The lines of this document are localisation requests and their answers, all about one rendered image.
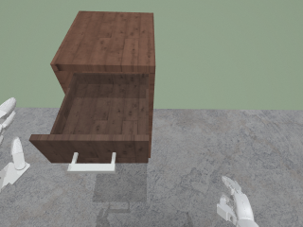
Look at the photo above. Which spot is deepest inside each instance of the cabinet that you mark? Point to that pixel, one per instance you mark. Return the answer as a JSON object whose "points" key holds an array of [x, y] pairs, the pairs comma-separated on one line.
{"points": [[111, 42]]}

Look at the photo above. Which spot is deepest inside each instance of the left robot hand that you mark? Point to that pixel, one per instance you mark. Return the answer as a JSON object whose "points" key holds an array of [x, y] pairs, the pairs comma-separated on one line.
{"points": [[13, 171]]}

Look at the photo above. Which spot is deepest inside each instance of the drawer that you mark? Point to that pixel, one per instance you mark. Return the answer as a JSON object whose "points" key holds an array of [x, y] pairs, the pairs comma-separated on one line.
{"points": [[101, 113]]}

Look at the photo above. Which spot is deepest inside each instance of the right robot hand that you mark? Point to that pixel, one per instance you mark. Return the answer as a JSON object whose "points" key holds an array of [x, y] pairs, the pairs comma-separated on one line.
{"points": [[238, 206]]}

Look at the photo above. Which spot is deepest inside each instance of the handle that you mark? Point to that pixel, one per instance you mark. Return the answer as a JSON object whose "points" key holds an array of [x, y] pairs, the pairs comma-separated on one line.
{"points": [[74, 168]]}

